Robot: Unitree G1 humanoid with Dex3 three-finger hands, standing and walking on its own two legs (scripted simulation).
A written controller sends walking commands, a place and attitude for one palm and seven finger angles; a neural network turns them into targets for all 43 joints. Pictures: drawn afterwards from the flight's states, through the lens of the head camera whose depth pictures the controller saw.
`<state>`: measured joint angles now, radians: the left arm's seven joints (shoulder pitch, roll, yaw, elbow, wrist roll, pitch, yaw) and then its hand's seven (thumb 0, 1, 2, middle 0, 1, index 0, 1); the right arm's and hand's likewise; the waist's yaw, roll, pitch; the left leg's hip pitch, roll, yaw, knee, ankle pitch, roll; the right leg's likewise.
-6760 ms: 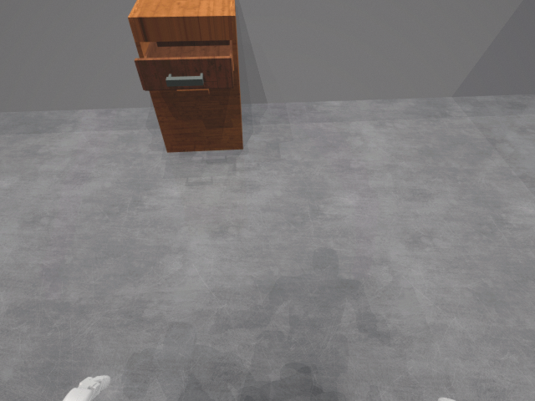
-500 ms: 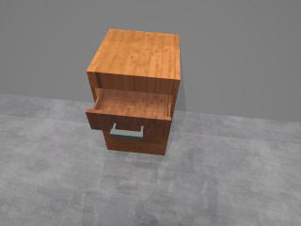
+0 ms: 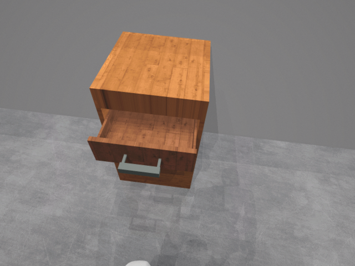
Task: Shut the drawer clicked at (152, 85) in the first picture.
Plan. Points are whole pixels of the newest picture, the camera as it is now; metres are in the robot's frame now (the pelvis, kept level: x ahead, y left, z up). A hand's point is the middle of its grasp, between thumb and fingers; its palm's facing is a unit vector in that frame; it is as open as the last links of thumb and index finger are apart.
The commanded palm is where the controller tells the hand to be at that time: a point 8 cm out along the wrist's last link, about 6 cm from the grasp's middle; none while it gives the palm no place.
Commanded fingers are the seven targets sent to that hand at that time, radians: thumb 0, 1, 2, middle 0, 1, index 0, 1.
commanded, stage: come to a stop and stand still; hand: left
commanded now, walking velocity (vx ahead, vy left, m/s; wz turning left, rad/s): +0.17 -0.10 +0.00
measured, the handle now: (140, 164) +0.47 +0.17 -0.21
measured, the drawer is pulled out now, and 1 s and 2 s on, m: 0.16 0.16 0.16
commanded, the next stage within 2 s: look again from close up in 1.20 s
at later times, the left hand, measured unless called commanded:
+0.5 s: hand out of the picture +0.09 +0.14 -0.16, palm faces +0.01 -0.96 -0.29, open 7.3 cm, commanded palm none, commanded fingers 0.00 0.90 0.90 -0.20 -0.30 -0.20 -0.30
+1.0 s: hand out of the picture -0.03 +0.16 -0.18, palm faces +0.12 -0.97 -0.22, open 7.4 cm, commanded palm none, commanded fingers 0.00 0.90 0.90 -0.20 -0.30 -0.20 -0.30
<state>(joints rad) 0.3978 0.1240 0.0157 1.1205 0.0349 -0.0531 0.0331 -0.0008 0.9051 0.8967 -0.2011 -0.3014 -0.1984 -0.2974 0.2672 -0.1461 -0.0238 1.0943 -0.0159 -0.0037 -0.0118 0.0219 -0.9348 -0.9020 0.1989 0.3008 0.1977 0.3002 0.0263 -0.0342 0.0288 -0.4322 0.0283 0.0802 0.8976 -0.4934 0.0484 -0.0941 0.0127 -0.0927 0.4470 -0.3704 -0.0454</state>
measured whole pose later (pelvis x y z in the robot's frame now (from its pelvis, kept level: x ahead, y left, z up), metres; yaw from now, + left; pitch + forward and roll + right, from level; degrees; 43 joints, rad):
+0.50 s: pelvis +0.03 -0.05 +0.00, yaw -1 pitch +0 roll +2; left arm 0.22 0.16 0.02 1.00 0.03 0.00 0.03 0.00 0.92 0.90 -0.20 -0.30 -0.20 -0.30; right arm 0.21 -0.19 -0.05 1.01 -0.01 0.05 -0.02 0.00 -0.92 -0.90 0.20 0.30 0.20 0.30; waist -0.01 0.05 0.04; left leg -0.36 0.03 0.05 0.70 -0.43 -0.02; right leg -0.30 -0.03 -0.07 0.60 -0.31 -0.05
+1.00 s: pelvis +0.00 -0.03 +0.00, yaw +1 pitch +0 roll +1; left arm 0.35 0.19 0.05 1.07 0.03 0.04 0.02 0.00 0.90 0.90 -0.20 -0.30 -0.20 -0.30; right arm 0.25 -0.16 -0.02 1.00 -0.02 0.01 -0.01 0.00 -0.91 -0.90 0.20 0.30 0.19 0.30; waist 0.04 -0.03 -0.01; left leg -0.18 0.01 0.05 0.46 -0.27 0.00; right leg -0.33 -0.02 -0.09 0.57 -0.29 -0.04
